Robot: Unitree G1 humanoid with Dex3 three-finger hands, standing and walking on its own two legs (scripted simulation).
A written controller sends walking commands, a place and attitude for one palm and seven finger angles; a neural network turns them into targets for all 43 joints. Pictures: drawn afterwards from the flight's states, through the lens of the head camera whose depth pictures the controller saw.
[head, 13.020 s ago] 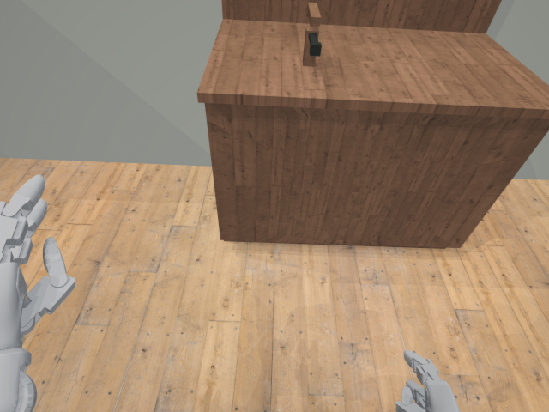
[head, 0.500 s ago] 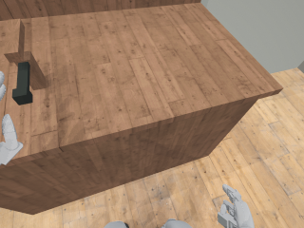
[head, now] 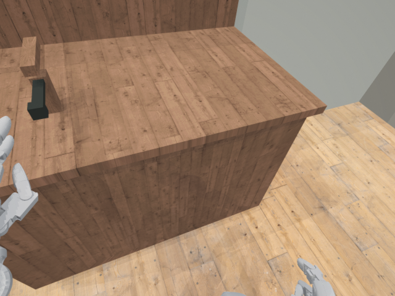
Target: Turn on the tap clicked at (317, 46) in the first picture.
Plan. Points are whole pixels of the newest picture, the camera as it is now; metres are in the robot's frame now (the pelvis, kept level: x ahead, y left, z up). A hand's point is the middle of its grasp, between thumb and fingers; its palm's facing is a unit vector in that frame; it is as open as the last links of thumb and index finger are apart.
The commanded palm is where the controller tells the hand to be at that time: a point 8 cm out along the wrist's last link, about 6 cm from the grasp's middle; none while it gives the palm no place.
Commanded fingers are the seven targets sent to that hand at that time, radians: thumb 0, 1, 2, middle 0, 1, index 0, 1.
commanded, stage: come to a stop and stand still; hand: left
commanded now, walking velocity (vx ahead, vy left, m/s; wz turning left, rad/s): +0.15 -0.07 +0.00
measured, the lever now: (38, 110) +0.43 +0.35 +0.14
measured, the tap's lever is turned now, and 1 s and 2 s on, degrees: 0 0 0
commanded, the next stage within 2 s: look again from close up in 1.54 s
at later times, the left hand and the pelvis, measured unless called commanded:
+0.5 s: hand (6, 191) +0.21 +0.26 +0.19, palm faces +0.44 -0.82 -0.37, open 7.4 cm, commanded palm +0.15 +0.30 +0.19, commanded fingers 0.00 0.90 0.90 -0.20 -0.30 -0.20 -0.30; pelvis +0.00 +0.01 +0.01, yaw +4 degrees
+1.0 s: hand out of the picture +0.25 +0.31 +0.18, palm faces +0.41 -0.83 -0.38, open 7.4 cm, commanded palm +0.18 +0.33 +0.19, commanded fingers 0.00 0.90 0.90 -0.20 -0.30 -0.20 -0.30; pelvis +0.02 +0.05 +0.01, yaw +0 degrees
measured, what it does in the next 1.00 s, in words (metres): shifts its weight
